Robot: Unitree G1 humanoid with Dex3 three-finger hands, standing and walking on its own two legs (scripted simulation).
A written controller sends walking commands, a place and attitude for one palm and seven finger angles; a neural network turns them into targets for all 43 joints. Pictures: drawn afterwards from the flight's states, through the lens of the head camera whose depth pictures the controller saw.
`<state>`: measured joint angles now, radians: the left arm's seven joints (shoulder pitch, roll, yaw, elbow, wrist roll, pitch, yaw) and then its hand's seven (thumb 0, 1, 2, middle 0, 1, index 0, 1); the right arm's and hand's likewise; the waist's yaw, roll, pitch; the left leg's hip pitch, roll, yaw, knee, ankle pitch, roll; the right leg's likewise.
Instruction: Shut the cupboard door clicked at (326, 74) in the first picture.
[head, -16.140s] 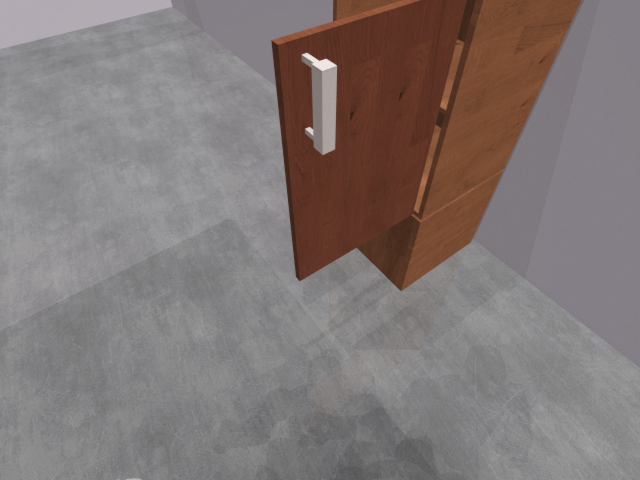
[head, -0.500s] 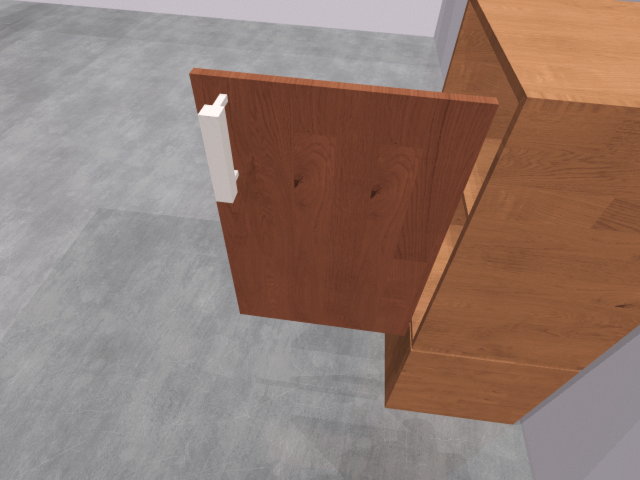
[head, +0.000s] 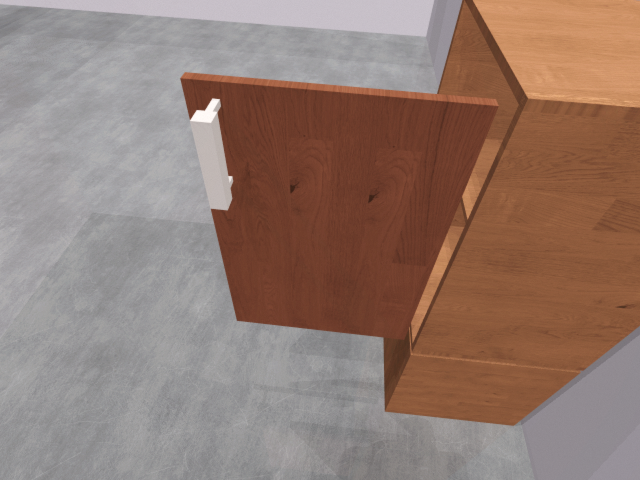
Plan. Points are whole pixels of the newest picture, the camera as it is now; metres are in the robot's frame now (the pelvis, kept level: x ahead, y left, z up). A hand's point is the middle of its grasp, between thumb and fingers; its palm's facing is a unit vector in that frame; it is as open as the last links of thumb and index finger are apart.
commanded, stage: come to a stop and stand still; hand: left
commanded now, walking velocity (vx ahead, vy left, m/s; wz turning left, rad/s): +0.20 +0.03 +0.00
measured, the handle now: (218, 155) +0.49 +0.19 +0.15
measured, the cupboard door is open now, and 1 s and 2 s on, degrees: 89 89 89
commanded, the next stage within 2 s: look again from close up in 1.04 s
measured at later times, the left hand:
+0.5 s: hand out of the picture +0.04 +0.18 -0.18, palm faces +0.02 -0.98 -0.22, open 7.3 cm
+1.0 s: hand out of the picture -0.06 +0.18 -0.17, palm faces +0.04 -0.98 -0.21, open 7.4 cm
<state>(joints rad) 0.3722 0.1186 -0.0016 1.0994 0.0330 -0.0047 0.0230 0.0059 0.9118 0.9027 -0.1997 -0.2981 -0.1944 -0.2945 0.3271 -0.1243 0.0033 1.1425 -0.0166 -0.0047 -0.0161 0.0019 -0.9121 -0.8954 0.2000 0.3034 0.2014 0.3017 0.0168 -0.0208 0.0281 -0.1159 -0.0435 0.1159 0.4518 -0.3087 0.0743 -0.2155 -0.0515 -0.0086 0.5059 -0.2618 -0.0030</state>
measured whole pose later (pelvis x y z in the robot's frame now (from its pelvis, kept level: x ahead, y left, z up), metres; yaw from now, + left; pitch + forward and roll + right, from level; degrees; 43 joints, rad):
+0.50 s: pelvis +0.01 +0.00 +0.00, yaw +0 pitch -1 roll -1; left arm 0.26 0.17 0.01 1.05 0.02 -0.02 0.06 0.02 0.93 0.90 -0.20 -0.30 -0.20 -0.29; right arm 0.25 -0.15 -0.01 1.07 0.00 0.00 -0.04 0.02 -0.93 -0.90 0.20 0.30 0.20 0.30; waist -0.01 -0.01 0.08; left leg -0.17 -0.03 0.11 0.55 -0.34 0.04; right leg -0.23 -0.04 -0.01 0.52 -0.27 0.04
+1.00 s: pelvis -0.04 +0.00 +0.00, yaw +1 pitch -2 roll +0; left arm 0.37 0.17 -0.01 1.04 0.03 0.01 0.02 0.01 0.91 0.90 -0.20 -0.30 -0.20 -0.29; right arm 0.31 -0.20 -0.01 1.02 -0.02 0.01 0.00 0.00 -0.91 -0.90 0.20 0.30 0.20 0.30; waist 0.01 0.01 0.00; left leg -0.19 -0.05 0.10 0.47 -0.25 0.07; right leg -0.27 -0.05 0.01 0.49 -0.19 0.02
